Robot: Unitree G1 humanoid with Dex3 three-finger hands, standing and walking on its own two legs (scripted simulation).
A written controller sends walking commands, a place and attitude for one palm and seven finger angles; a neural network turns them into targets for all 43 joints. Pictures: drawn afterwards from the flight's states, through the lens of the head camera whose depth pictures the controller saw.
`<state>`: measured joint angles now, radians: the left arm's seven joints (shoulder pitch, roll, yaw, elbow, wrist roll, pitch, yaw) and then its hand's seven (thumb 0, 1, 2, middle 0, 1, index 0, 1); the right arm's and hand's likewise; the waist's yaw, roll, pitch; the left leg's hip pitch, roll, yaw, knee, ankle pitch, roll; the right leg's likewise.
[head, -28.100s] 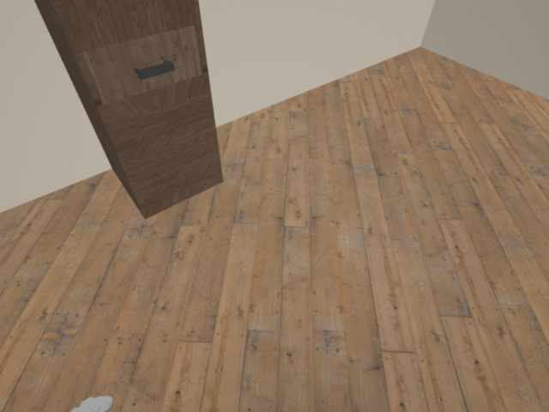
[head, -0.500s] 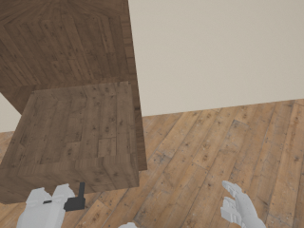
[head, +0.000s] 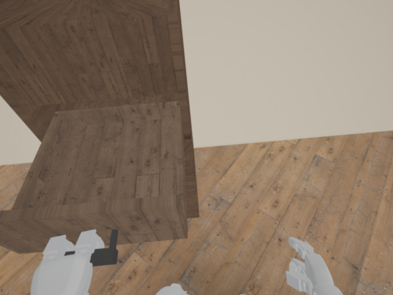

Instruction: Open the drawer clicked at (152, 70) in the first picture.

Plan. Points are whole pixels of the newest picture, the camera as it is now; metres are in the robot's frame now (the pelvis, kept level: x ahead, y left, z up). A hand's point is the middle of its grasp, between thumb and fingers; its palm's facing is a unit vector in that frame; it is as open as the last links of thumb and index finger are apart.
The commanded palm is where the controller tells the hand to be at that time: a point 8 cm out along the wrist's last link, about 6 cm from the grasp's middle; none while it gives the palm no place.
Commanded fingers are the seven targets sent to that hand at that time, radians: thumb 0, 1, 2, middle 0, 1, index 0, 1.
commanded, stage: open the thumb to release the handle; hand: left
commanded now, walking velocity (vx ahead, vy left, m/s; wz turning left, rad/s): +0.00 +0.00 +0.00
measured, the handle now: (84, 247) +0.20 +0.25 +0.00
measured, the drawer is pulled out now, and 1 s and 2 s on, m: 0.30 0.30 0.30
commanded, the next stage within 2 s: lift the hand off the handle in 0.26 s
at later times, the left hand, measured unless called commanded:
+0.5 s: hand (80, 283) +0.15 +0.24 -0.02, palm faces -0.02 -0.06 -1.00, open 13.7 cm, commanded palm +0.13 +0.24 +0.03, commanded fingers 0.00 -0.50 0.30 -0.30 -1.20 -0.30 -1.20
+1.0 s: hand (78, 275) +0.16 +0.24 +0.00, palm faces -0.04 -0.09 -1.00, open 13.5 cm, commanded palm +0.14 +0.24 +0.06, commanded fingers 0.00 -0.50 0.30 -0.30 -1.20 -0.30 -1.20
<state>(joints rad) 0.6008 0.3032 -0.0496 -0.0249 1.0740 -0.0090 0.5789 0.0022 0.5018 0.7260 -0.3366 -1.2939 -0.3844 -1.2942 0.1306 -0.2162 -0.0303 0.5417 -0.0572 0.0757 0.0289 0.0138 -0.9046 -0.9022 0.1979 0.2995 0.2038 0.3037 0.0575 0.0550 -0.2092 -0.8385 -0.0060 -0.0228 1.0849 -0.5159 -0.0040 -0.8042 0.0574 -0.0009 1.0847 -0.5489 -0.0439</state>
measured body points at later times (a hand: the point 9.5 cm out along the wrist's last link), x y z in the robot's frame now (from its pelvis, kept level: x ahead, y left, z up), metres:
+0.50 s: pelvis -0.01 -0.01 +0.00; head +0.02 -0.03 +0.45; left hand +0.14 +0.24 +0.04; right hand +0.19 -0.24 -0.09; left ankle +0.01 +0.12 -0.66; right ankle -0.01 -0.10 -0.66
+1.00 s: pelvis -0.01 -0.01 +0.02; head +0.02 -0.04 +0.47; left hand +0.15 +0.24 +0.05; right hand +0.19 -0.24 -0.08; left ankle +0.01 +0.12 -0.66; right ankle -0.01 -0.10 -0.66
